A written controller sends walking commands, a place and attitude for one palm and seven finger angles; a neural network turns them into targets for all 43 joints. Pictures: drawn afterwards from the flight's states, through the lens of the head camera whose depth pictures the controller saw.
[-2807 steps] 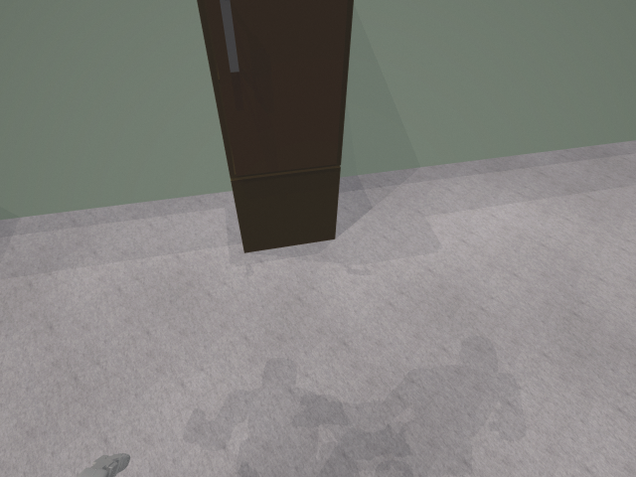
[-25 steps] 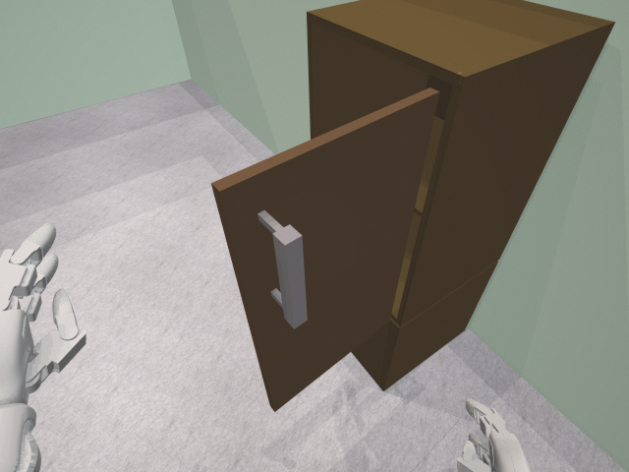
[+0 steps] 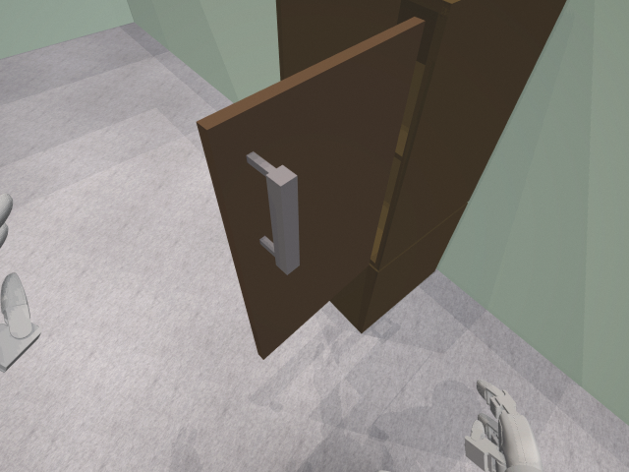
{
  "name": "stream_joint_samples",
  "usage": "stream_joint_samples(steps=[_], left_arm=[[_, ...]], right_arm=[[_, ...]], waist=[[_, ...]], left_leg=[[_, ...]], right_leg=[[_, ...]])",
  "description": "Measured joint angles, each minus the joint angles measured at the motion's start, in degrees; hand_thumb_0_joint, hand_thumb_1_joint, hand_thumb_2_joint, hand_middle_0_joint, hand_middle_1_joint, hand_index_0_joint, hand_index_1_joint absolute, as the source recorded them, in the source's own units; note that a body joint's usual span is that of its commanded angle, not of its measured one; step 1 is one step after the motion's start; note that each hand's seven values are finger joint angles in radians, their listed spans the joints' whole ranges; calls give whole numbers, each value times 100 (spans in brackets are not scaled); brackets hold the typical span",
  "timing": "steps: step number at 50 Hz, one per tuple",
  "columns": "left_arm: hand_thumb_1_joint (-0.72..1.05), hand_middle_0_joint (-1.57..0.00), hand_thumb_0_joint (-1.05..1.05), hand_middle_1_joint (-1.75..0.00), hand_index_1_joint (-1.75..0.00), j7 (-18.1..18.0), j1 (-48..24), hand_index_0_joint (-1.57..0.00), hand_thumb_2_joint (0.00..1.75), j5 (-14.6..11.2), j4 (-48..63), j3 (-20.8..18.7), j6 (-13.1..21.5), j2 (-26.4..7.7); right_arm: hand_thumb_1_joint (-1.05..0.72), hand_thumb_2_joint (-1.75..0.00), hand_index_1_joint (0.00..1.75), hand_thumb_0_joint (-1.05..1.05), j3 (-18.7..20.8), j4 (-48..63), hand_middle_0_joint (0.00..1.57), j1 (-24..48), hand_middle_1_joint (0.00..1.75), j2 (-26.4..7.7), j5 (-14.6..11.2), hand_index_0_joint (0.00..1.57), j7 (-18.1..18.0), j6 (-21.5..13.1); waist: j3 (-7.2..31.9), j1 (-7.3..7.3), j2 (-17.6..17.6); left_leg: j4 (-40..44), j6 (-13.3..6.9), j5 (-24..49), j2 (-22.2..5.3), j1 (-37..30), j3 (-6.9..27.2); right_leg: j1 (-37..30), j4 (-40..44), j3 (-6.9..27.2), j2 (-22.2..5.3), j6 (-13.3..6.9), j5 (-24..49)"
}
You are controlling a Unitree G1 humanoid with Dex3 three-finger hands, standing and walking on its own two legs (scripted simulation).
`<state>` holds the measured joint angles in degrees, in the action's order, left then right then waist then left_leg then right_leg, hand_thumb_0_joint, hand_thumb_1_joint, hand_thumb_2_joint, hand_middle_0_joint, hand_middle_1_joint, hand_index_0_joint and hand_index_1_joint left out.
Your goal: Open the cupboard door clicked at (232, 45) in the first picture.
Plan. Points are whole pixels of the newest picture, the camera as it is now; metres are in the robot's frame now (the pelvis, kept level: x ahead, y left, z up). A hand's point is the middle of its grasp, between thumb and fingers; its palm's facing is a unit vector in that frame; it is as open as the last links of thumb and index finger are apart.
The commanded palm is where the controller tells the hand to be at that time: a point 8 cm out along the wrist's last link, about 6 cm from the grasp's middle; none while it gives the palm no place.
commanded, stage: step back with the hand held close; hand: left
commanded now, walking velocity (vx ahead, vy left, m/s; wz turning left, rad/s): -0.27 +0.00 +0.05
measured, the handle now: (273, 217) +0.38 +0.08 +0.12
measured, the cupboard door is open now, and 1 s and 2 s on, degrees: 94 94 94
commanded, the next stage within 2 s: stop stepping back and stand still in 0.70 s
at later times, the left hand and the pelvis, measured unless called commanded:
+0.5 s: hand out of the picture +0.13 +0.25 +0.18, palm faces +0.46 -0.75 -0.48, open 7.4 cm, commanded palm +0.07 +0.28 +0.18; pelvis -0.07 -0.02 +0.00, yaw +0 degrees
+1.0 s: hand out of the picture +0.01 +0.20 +0.17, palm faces +0.33 -0.73 -0.60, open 7.4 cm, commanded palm -0.04 +0.24 +0.18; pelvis -0.18 -0.06 +0.00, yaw +0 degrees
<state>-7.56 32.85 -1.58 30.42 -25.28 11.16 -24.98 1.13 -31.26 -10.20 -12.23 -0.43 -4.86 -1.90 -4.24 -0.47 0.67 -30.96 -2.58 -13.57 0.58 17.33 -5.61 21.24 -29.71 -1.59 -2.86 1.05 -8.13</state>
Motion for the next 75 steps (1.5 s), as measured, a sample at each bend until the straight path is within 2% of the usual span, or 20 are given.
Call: stream_joint_samples(steps=[10, 13, 17, 19, 22, 27, 32, 34, 35, 38, 41, 48, 50, 53, 56, 60, 66, 68, 71, 75], left_arm=[[88, -21, 2, -30, -30, -157, -271, -21, 90, 130, 105, 112, 176, 346], [88, -21, 2, -30, -30, -203, -312, -21, 90, 124, 212, 122, 242, 299], [88, -22, 2, -30, -30, -230, -504, -21, 90, 213, 49, 2, 258, 146], [88, -22, 2, -30, -30, -254, -454, -21, 90, 161, -1, -120, 260, 83], [88, -21, 2, -30, -30, -296, -205, -21, 90, 33, 43, -220, 210, 96], [89, -21, 2, -30, -30, -150, -214, -21, 90, -85, 140, 58, 129, 205], [88, -21, 2, -30, -30, 84, -195, -21, 90, -49, 178, 266, 118, -20], [88, -22, 2, -30, -30, 110, -67, -21, 90, -55, 256, 159, 90, -119], [88, -22, 1, -30, -30, 111, -19, -22, 90, -71, 300, 120, 74, -142], [88, -22, 2, -30, -30, 103, -139, -22, 90, -115, 297, 26, 64, -334], [88, -22, 2, -30, -30, 103, -103, -22, 90, -113, 241, -14, 77, -337], [88, -22, 2, -30, -30, -25, 582, -21, 90, -151, 418, -66, -164, -344], [88, -22, 2, -30, -30, -73, 640, -21, 90, -118, 319, -108, -178, -374], [88, -22, 2, -30, -30, -68, 295, -21, 90, -68, 2, 102, -193, -53], [88, -22, 2, -30, -30, -67, -84, -22, 90, -27, -370, 246, -127, 261], [88, -21, 2, -30, -30, -110, -306, -21, 90, 29, -740, 383, -53, 450], [88, -21, 2, -30, -30, -136, -105, -21, 90, 88, -364, 419, 42, 327], [88, -22, 2, -30, -30, -146, -76, -21, 90, 87, -265, 280, 110, 151], [88, -22, 2, -30, -30, -148, 18, -21, 90, 90, -325, 84, 164, -32], [88, -21, 1, -30, -30, -145, -208, -21, 90, 125, -609, 39, 196, 53]], right_arm=[[-90, -90, 30, 2, -92, -80, 20, -147, 30, -28, 40, 20, 14, -207], [-90, -90, 30, 2, -119, -133, 20, -172, 30, -27, 70, 20, -24, -233], [-90, -90, 30, 2, -57, -240, 20, -302, 30, 140, 109, 20, -56, -343], [-90, -90, 30, 2, -74, -337, 20, -369, 30, 246, 83, 20, 7, -404], [-90, -90, 30, 2, -139, -417, 20, -379, 30, 345, 78, 20, 112, -510], [-90, -90, 30, 2, -227, -417, 21, 29, 30, 244, 89, 20, 207, -570], [-90, -90, 30, 2, -225, -476, 21, 261, 30, 161, -16, 20, 85, -408], [-90, -90, 30, 2, -251, -374, 20, 264, 30, 111, -24, 20, 2, -376], [-90, -90, 30, 2, -244, -308, 20, 274, 30, 43, -24, 20, -38, -374], [-90, -90, 30, 2, -77, -257, 20, 380, 30, 31, -11, 20, -18, -431], [-90, -90, 30, 2, 5, -240, 20, 393, 30, 61, 39, 20, 101, -566], [-90, -90, 30, 1, -108, -110, 20, 3, 30, 176, -9, 20, 144, -551], [-90, -90, 30, 1, -151, -116, 20, -118, 30, 199, -9, 20, 105, -484], [-90, -90, 30, 1, -124, -458, 20, -132, 30, 95, 52, 20, 70, -372], [-90, -90, 30, 2, -115, -736, 20, -294, 30, 33, 75, 20, 53, -318], [-90, -90, 30, 2, -74, -787, 20, -544, 30, -65, 99, 20, -11, -367], [-90, -90, 30, 2, 82, -546, 20, -672, 30, -323, 141, 20, -54, -524], [-90, -90, 30, 2, 117, -504, 20, -622, 30, -252, 127, 20, -42, -535], [-90, -90, 30, 2, 49, -522, 20, -690, 30, -114, 67, 20, -16, -541], [-90, -90, 30, 2, -14, -640, 20, -649, 30, -33, 45, 20, 17, -520]], waist=[[-6, -44, -6], [-50, 0, 16], [-53, 116, -126], [94, 99, -134], [316, 11, -83], [237, -155, -87], [182, -126, 135], [237, -27, 204], [244, 15, 128], [103, 75, 193], [-13, 102, 155], [95, 94, 88], [206, 32, 164], [249, -117, 49], [461, -162, 149], [756, 22, 212], [759, 206, 32], [580, 224, 133], [612, 188, 156], [616, 81, -55]], left_leg=[[-906, 9, -535, -24, 678, 143], [-901, -49, -134, -47, 744, 149], [-649, -88, 191, -109, 732, 385], [-332, -36, 386, -157, 723, 433], [202, 49, 726, -234, 726, 336], [425, 200, 964, -333, 1047, 148], [-916, 311, -556, -66, 1036, 281], [-513, 354, -152, -41, 671, 214], [-110, 340, 528, -92, 420, 218], [480, 106, 354, -26, 114, 218], [860, 87, 512, -61, -35, 274], [959, 239, 879, -127, 48, 404], [509, 284, 495, -85, 324, 344], [-1203, 340, -471, -21, 913, 568], [-2286, 374, -391, 8, 1064, 466], [-1668, 279, -520, -124, 458, 303], [653, 7, -682, -263, -837, 314], [524, 254, -229, -218, -809, 334], [258, 450, -430, -220, -828, 339], [-569, 247, -965, -264, -514, 449]], right_leg=[[438, -426, -105, -2, -46, 45], [568, -662, -93, 29, -29, -282], [649, -2377, 121, 403, 6, -1299], [384, -2628, 95, 508, -10, -1590], [-309, -1762, -34, 472, -62, -1883], [-1196, 376, 2, 436, -205, -1344], [-945, 319, 160, 371, -250, -1065], [-815, 207, 125, 364, -239, -974], [-711, 45, 43, 420, -208, -919], [-234, -886, 101, 411, -113, -1304], [77, -1457, 156, 491, -77, -1812], [-234, -752, -99, 335, 2, -1471], [-535, -32, -84, 236, -119, -1198], [-418, -32, -135, 283, -414, -527], [-444, 209, -125, 176, -445, -331], [-451, 469, -237, 64, -442, -139], [-135, 179, -439, 150, -387, -140], [-39, -227, -336, 124, -272, -407], [-91, -440, -253, 162, -211, -704], [-124, -457, -324, 261, -451, -425]])
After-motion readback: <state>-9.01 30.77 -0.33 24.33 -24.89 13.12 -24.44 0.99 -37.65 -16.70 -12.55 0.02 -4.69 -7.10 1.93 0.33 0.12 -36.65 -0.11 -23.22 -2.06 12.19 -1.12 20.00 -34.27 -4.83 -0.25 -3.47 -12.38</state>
